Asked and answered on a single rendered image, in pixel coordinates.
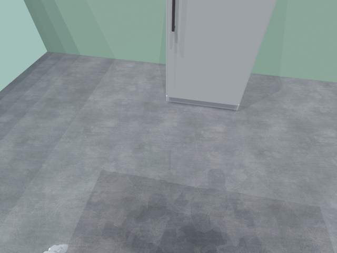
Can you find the fridge door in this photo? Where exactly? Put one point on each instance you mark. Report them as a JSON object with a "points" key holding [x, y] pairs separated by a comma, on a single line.
{"points": [[213, 47]]}

